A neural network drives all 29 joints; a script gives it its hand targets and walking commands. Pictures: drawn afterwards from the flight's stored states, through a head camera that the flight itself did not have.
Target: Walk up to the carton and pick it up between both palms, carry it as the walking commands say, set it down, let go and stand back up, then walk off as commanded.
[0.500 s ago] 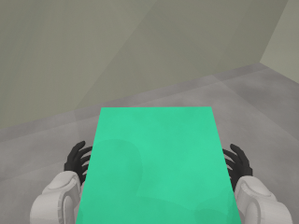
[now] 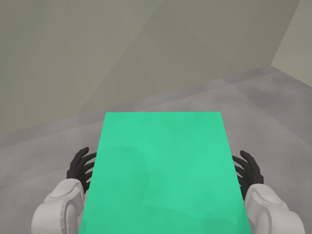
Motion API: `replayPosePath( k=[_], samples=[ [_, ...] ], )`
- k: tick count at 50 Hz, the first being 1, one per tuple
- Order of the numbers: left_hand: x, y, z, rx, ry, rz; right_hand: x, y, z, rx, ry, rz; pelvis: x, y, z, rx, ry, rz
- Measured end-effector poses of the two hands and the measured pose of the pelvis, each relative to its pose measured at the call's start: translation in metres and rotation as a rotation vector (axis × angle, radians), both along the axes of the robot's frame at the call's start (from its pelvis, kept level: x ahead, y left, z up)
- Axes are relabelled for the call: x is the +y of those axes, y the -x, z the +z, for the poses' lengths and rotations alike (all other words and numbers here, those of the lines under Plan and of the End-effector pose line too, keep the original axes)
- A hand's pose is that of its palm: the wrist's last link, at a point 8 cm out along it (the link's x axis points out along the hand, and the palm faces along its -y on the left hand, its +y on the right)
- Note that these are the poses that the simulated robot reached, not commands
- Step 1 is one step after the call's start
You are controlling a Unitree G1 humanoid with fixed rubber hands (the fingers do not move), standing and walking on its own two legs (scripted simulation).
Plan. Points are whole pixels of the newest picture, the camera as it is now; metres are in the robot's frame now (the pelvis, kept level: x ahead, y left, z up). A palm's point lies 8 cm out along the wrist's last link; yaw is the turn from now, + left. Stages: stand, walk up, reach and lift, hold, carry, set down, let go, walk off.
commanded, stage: carry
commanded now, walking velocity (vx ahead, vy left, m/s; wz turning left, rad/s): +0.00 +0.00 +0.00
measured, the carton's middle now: (163, 184) +0.26 +0.00 +0.02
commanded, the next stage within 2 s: none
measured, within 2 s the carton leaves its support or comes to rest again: neither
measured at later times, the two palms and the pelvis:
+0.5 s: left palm (90, 196) +0.21 +0.16 +0.07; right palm (265, 203) +0.20 -0.22 +0.08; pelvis -0.03 -0.02 -0.02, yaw -1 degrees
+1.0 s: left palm out of the picture +0.10 +0.14 +0.07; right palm out of the picture +0.10 -0.23 +0.09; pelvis -0.12 -0.06 -0.01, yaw -1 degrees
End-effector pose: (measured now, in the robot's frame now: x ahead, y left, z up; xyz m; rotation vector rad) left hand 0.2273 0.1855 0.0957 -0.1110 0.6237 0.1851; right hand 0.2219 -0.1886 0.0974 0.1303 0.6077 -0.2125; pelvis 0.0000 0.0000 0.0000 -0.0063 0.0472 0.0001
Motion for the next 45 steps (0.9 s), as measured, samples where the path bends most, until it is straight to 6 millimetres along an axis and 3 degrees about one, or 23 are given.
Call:
replayPosePath(
  k=[15,25,31,36,45],
  samples=[
    [-0.004,0.002,-0.004,-0.003,0.009,0.002,-0.004,0.002,-0.002,-0.002,-0.001,-0.004,-0.005,0.004,-0.004,-0.002,0.000,-0.009],
    [-0.028,0.020,-0.023,0.009,0.041,0.001,-0.027,0.027,-0.018,0.008,0.005,-0.024,-0.021,0.026,-0.017,-0.009,0.009,-0.022],
    [-0.032,0.037,-0.036,0.013,0.029,-0.019,-0.031,0.049,-0.030,0.012,-0.009,-0.048,-0.024,0.044,-0.028,-0.020,0.005,-0.035],
    [-0.043,0.060,-0.033,0.015,0.016,-0.004,-0.043,0.068,-0.036,0.017,-0.029,-0.036,-0.040,0.063,-0.028,-0.015,-0.003,-0.042],
    [-0.049,0.102,-0.024,-0.012,0.047,0.037,-0.049,0.095,-0.015,-0.009,0.014,0.011,-0.048,0.100,-0.019,0.012,-0.011,-0.009]
  ],
)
